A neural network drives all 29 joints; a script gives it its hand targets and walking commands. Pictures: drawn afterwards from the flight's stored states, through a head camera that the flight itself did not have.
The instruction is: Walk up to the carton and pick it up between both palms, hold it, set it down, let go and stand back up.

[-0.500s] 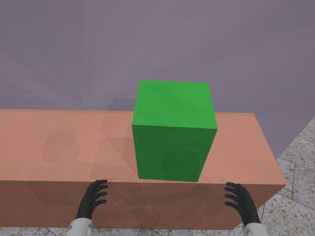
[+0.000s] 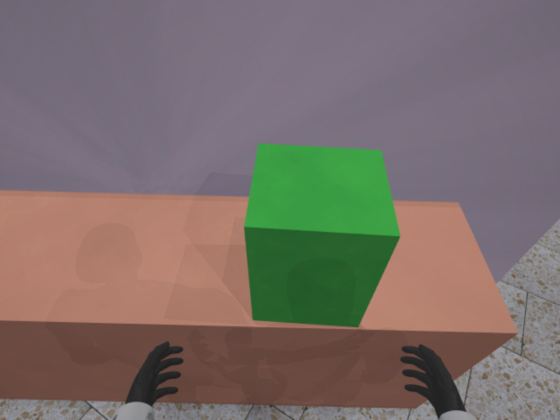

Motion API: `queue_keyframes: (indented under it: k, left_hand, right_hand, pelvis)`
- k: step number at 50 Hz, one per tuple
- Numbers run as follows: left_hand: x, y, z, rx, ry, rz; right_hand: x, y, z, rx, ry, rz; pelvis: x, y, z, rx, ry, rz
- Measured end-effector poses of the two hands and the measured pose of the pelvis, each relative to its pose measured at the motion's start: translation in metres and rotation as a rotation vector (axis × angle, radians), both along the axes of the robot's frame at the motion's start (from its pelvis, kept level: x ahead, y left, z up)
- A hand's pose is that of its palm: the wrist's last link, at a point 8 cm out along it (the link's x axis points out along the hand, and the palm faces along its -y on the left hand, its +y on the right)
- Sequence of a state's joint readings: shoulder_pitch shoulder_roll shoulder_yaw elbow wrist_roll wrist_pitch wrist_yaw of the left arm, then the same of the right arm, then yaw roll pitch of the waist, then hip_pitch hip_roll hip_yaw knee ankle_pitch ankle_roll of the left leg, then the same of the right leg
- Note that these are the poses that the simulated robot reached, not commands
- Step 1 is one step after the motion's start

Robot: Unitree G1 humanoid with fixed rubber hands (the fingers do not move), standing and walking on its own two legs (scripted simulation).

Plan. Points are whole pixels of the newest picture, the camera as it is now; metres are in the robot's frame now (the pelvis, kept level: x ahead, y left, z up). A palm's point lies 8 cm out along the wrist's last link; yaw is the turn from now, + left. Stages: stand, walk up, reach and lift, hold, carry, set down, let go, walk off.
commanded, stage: set down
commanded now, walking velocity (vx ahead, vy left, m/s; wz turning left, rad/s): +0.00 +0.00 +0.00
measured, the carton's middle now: (311, 242) +0.41 -0.03 -0.01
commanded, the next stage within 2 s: let go in 0.28 s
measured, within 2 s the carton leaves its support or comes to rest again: neither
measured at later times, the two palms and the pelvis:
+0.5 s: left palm (134, 404) +0.15 +0.23 -0.07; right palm (450, 417) +0.15 -0.23 -0.08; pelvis -0.01 +0.00 +0.00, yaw +0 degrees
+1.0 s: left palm out of the picture +0.08 +0.25 -0.10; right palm out of the picture +0.10 -0.26 -0.10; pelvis -0.02 -0.01 -0.01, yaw +1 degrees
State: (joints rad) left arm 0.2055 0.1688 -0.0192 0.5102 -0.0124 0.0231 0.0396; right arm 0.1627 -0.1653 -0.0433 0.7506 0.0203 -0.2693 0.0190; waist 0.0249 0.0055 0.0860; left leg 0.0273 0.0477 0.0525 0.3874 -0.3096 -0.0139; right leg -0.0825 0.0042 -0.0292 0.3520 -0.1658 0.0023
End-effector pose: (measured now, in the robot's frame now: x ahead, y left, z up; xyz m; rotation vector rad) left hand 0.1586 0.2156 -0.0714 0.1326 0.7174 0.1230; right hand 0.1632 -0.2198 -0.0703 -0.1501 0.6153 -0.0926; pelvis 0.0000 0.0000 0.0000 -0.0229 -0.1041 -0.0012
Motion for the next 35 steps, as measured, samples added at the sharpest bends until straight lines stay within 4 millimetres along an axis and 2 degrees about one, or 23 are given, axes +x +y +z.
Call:
queue_keyframes:
  k: [16, 26, 35]
  left_hand:
    - [-0.016, 0.004, -0.009, 0.008, 0.126, 0.009]
    - [-0.004, 0.011, -0.001, 0.038, 0.107, -0.012]
    - [-0.009, 0.005, -0.002, 0.028, 0.12, -0.01]
  right_hand:
    - [-0.019, -0.009, -0.009, -0.029, 0.099, 0.017]
    - [-0.014, -0.006, -0.011, -0.018, 0.08, 0.014]
    - [-0.018, -0.011, -0.01, -0.025, 0.081, 0.013]
  pelvis:
    - [0.0, 0.002, 0.0, -0.001, -0.001, -0.003]
    - [-0.005, -0.002, -0.001, 0.002, -0.003, -0.003]
    - [-0.008, -0.006, -0.001, 0.006, -0.009, -0.002]
